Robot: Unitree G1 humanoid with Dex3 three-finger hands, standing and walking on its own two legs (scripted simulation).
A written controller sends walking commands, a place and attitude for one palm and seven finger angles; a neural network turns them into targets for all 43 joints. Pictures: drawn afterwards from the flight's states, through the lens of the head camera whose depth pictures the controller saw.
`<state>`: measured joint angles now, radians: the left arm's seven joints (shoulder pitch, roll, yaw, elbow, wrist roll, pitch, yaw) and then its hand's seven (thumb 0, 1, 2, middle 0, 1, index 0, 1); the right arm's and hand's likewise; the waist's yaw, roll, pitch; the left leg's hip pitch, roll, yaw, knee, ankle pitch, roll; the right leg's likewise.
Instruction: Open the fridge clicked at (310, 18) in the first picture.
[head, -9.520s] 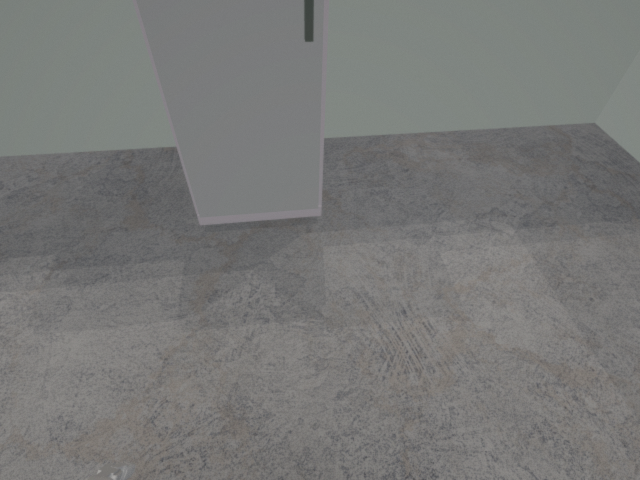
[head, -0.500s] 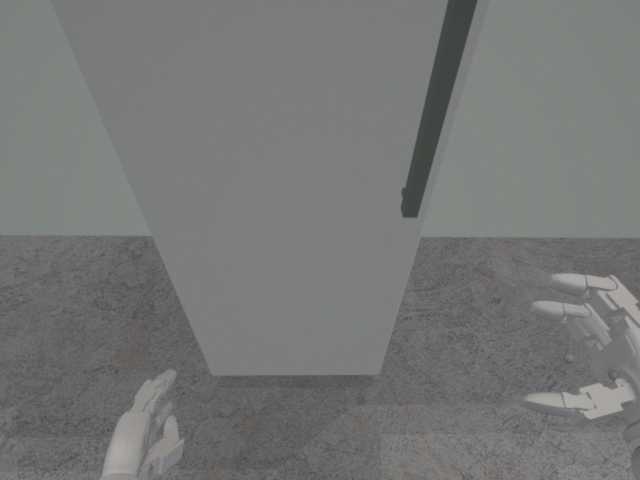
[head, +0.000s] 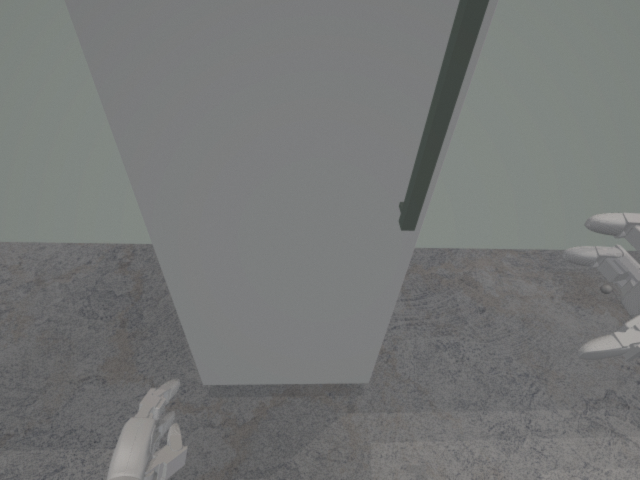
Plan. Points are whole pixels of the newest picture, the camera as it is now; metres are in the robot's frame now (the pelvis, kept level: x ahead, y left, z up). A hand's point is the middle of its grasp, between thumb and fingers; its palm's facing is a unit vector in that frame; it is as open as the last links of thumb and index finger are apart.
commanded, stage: raise the hand to about handle height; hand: right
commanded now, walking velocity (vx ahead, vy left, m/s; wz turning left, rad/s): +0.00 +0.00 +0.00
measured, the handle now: (442, 85) +0.52 -0.14 +0.27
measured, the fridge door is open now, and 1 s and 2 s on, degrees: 0 0 0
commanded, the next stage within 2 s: move the hooked fingers beside the handle in 0.44 s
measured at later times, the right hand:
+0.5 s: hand (597, 295) +0.27 -0.27 +0.17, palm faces +0.04 +1.00 -0.07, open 14.0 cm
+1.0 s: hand (557, 260) +0.32 -0.26 +0.17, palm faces +0.01 +1.00 -0.03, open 14.0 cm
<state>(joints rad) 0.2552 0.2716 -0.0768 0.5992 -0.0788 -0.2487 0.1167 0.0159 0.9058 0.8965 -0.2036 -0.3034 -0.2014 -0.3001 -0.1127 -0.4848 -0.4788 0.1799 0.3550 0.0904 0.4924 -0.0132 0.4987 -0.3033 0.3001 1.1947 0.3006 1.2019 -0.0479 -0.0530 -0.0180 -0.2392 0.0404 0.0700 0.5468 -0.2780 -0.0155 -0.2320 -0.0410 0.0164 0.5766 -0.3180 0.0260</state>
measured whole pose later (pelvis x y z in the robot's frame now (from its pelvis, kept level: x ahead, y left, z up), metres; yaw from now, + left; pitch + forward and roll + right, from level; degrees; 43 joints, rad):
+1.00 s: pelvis -0.01 +0.00 +0.00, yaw +1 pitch -1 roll +0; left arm 0.26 0.27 -0.07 0.60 -0.08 -0.21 0.13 0.02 0.91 0.90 -0.20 -0.30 -0.20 -0.30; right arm -0.29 -0.46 -0.41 0.37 0.29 0.08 0.43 -0.01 0.50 -0.30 0.30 1.20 0.30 1.20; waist -0.02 -0.04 -0.01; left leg -0.26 0.04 0.05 0.53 -0.26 -0.02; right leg -0.24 -0.04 0.00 0.55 -0.29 0.02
